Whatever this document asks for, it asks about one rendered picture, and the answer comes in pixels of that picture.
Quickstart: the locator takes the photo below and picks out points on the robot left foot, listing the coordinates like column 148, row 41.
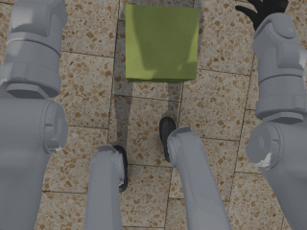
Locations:
column 124, row 186

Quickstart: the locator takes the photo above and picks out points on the carton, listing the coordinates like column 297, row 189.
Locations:
column 161, row 43

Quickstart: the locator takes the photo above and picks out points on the robot left upper arm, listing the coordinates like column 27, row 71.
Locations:
column 30, row 131

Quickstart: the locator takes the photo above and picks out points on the right robot forearm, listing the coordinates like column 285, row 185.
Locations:
column 281, row 66

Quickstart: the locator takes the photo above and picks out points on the robot right upper arm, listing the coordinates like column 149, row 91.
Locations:
column 280, row 153

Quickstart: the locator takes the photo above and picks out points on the right robot hand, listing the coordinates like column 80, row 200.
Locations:
column 264, row 9

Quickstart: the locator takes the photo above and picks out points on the left robot shin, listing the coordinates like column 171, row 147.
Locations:
column 103, row 148

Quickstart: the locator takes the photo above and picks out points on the left robot forearm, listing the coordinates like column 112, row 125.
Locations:
column 31, row 67

